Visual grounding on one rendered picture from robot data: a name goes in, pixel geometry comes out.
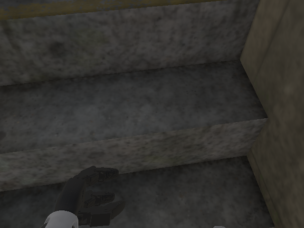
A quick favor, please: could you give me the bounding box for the left robot hand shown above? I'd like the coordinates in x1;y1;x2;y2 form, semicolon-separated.
54;165;125;227

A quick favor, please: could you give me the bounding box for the robot left forearm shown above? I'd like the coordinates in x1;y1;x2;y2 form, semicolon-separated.
40;210;79;228

